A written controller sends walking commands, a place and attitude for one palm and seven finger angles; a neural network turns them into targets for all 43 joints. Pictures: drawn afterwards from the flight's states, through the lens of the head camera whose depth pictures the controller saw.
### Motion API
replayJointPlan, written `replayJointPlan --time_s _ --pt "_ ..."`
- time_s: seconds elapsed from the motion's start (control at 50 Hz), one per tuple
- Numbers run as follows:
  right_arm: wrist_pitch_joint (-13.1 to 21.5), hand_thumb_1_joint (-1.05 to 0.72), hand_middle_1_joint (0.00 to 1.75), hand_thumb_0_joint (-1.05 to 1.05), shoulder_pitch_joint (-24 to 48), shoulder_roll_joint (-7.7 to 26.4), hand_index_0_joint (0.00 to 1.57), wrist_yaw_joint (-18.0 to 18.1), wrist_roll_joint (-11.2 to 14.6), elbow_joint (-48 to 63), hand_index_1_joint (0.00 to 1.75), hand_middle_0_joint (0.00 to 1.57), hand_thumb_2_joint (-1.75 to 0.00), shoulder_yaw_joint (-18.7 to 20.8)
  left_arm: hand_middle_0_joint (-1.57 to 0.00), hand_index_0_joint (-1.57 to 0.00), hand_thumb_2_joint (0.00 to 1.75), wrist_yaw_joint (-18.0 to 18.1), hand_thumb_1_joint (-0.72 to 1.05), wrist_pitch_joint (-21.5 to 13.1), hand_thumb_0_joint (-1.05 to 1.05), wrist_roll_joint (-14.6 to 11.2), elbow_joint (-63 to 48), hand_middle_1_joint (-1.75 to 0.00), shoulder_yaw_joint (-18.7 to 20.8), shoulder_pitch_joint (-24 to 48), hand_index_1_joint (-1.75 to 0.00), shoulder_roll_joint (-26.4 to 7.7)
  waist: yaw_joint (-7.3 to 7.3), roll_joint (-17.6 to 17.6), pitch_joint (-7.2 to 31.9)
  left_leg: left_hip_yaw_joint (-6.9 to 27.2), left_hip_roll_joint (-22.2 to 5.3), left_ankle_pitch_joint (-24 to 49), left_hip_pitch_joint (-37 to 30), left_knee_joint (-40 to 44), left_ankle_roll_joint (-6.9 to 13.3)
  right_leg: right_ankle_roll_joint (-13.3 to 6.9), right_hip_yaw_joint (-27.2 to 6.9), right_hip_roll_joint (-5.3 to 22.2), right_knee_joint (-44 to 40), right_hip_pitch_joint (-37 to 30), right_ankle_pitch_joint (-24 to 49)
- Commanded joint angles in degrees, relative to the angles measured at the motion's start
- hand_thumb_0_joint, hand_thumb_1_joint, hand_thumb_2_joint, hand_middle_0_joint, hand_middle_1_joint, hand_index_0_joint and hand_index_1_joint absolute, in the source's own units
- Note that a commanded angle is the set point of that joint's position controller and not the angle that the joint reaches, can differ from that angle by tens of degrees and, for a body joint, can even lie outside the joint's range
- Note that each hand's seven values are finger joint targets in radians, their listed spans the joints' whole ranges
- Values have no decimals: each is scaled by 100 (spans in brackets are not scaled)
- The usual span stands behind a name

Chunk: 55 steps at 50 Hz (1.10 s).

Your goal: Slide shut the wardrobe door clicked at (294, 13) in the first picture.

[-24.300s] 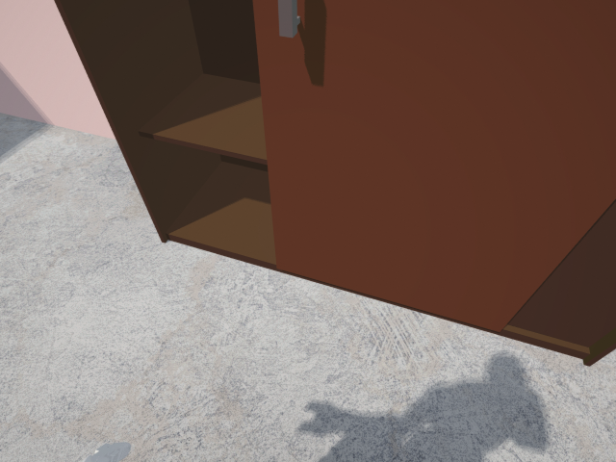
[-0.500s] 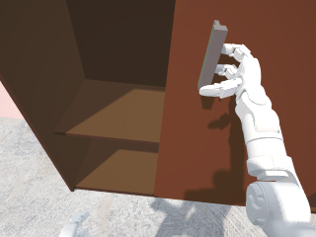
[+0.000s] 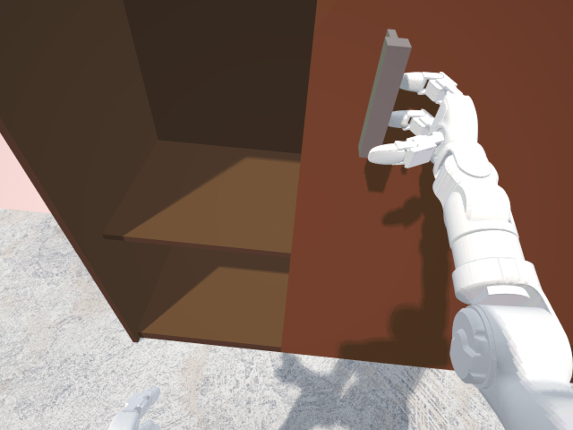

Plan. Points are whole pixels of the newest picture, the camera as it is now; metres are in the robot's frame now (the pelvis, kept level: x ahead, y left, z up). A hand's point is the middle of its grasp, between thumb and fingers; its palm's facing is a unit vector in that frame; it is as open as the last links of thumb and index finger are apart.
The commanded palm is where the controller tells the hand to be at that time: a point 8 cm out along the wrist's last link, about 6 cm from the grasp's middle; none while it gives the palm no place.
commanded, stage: move the hooked fingers beside the handle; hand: right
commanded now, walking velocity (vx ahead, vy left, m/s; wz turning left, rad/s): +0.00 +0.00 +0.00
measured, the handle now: (379, 95) +0.49 -0.06 +0.25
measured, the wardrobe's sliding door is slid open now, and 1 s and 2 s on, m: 0.51 0.51 0.51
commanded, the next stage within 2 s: none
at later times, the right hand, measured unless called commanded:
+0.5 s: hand (407, 124) +0.45 -0.10 +0.24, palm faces -0.04 +1.00 +0.01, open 13.4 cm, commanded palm +0.45 -0.19 +0.25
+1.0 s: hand (420, 120) +0.45 -0.11 +0.24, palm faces +0.02 +1.00 +0.01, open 13.6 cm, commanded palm +0.43 -0.19 +0.26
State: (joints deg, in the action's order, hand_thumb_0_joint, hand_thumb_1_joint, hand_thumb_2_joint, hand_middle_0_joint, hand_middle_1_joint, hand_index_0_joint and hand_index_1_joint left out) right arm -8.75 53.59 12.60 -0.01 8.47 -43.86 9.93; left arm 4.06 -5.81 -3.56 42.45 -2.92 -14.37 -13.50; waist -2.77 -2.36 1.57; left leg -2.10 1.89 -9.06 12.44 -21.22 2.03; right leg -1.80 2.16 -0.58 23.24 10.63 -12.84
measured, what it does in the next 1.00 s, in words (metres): stands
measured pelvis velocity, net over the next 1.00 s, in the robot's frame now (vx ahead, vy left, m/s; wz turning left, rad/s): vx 0.00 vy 0.00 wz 0.03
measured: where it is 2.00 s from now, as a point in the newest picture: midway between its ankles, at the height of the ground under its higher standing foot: outside the picture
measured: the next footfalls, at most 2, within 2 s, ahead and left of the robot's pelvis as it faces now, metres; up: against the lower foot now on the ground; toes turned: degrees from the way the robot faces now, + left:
none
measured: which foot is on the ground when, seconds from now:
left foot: down 0.00-1.00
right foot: down 0.00-1.00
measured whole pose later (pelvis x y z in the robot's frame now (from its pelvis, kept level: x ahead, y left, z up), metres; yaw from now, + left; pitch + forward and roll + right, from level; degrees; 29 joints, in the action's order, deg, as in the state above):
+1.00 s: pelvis +0.00 +0.00 +0.00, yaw +2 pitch -1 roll +0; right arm -11.8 48.0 16.6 -1.8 8.0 -35.6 16.0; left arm 4.4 -8.2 -3.8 40.3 -2.7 -13.3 -13.9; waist -4.4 -3.0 0.6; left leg -0.4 2.9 -8.4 11.1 -20.1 2.4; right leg -1.4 3.8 0.3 22.0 8.6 -12.8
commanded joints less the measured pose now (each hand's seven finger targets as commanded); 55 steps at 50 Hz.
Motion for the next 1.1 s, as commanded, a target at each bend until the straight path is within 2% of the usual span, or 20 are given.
replayJointPlan --time_s 0.0,0.04,0.06,0.08,0.14,0.2,0.24,0.3,0.46,0.48,0.54,0.7,0.76,0.78,0.8,0.88,0.92,1.02,1.04,1.08 --pt "528 50 120 0 3389 1843 30 263 -49 936 120 30 -30 645 -20 -20 90 59 90 -349 0 -13 -711 -30 244 214 -30 -737 -19 517 1271 342 -235 -308 -539 469 -155 -110 -164 75 -391 131 -76" --pt "574 50 120 0 3383 2058 30 237 -53 810 120 30 -30 789 -20 -20 90 71 90 -379 0 -21 -697 -30 251 172 -30 -752 -2 694 1281 364 -237 -391 -596 481 -166 -118 -163 82 -383 224 -143" --pt "587 50 120 0 3395 1946 30 212 -49 805 120 30 -30 720 -20 -20 90 66 90 -409 0 -26 -717 -30 247 190 -30 -734 -8 603 1211 355 -240 -395 -536 472 -166 -116 -152 85 -388 217 -158" --pt "629 50 120 0 3366 2176 30 235 -57 765 120 30 -30 865 -20 -20 90 48 90 -403 0 -29 -690 -30 275 152 -30 -776 52 675 1304 339 -256 -420 -665 480 -153 -107 -174 84 -397 282 -136" --pt "719 50 120 0 3493 2177 30 198 -105 1031 120 30 -30 871 -20 -20 90 45 90 -490 0 -28 -752 -30 257 179 -30 -742 48 386 1382 348 -236 -279 -656 437 -142 -109 -165 83 -409 132 -52" --pt "739 50 120 0 3296 2410 30 186 -82 1055 120 30 -30 1099 -20 -20 90 37 90 -521 0 -27 -769 -30 268 183 -30 -763 91 628 1416 381 -240 -330 -811 485 -165 -123 -137 104 -419 213 -67" --pt "743 50 120 0 3367 2301 30 146 -122 1108 120 30 -30 943 -20 -20 90 40 90 -561 0 -38 -800 -30 256 198 -30 -755 55 462 1316 382 -241 -460 -716 496 -166 -110 -135 100 -465 225 -213" --pt "743 50 120 0 3275 2612 30 161 -135 1187 120 30 -30 1192 -20 -20 90 38 90 -590 0 -35 -815 -30 280 191 -30 -790 107 506 1437 422 -247 -515 -847 521 -173 -116 -117 111 -461 246 -210" --pt "602 50 120 0 3369 2595 30 138 -146 1117 120 30 -30 1097 -20 -20 90 80 90 -629 0 -41 -794 -30 273 169 -30 -796 29 471 1249 418 -261 -706 -687 553 -190 -98 -106 125 -473 336 -395" --pt "549 50 120 0 3283 2611 30 166 -107 954 120 30 -30 1080 -20 -20 90 50 90 -614 0 -51 -742 -30 310 194 -30 -818 88 473 1260 435 -298 -738 -764 592 -179 -90 -104 115 -438 420 -366" --pt "597 50 120 0 3480 2615 30 160 -150 1369 120 30 -30 1113 -20 -20 90 70 90 -650 0 -22 -805 -30 286 175 -30 -792 33 487 1544 409 -270 -413 -847 497 -189 -110 -105 123 -421 213 -121" --pt "536 50 120 0 3275 2728 30 186 -129 1772 120 30 -30 1294 -20 -20 90 71 90 -632 0 -16 -870 -30 275 307 -30 -771 131 424 1701 393 -260 101 -1015 414 -167 -119 -99 131 -389 -16 299" --pt "483 50 120 0 3264 2563 30 157 -113 2005 120 30 -30 1184 -20 -20 90 76 90 -640 0 -16 -937 -30 260 405 -30 -740 125 397 1745 372 -257 215 -1033 393 -171 -122 -103 126 -408 -103 357" --pt "427 50 120 0 3078 2699 30 174 -88 1805 120 30 -30 1239 -20 -20 90 69 90 -599 0 -32 -898 -30 277 423 -30 -771 185 525 1638 372 -285 120 -1094 435 -166 -108 -102 139 -400 31 319" --pt "435 50 120 0 3203 2666 30 170 -88 1971 120 30 -30 1257 -20 -20 90 80 90 -601 0 -19 -918 -30 247 426 -30 -754 132 407 1634 411 -274 166 -1046 432 -179 -119 -83 136 -403 -34 315" --pt "344 50 120 0 2866 2952 30 164 -26 2322 120 30 -30 1498 -20 -20 90 73 90 -568 0 -22 -1010 -30 267 574 -30 -741 296 528 1886 419 -325 525 -1448 378 -170 -113 -83 122 -370 -1 595" --pt "307 50 120 0 2833 2759 30 118 -72 2518 120 30 -30 1358 -20 -20 90 79 90 -552 0 -24 -1055 -30 237 621 -30 -705 229 267 1809 382 -290 671 -1311 344 -164 -113 -59 121 -392 -152 669" --pt "27 50 120 0 2488 2397 30 -147 39 2530 120 30 -30 1068 -20 -20 90 55 90 -498 0 -79 -1098 -30 267 623 -30 -784 167 217 1798 315 -228 864 -1159 341 -138 -124 -87 102 -361 -388 824" --pt "-69 50 120 0 2494 1982 30 -261 85 2400 120 30 -30 699 -20 -20 90 56 90 -495 0 -103 -1074 -30 256 645 -30 -780 57 200 1657 292 -223 886 -985 354 -143 -129 -86 92 -340 -457 824" --pt "-237 50 120 0 2139 1548 30 -439 214 2220 120 30 -30 366 -20 -20 90 30 90 -486 0 -142 -1058 -30 281 604 -30 -818 37 332 1525 216 -204 874 -836 350 -111 -122 -154 102 -303 -502 890"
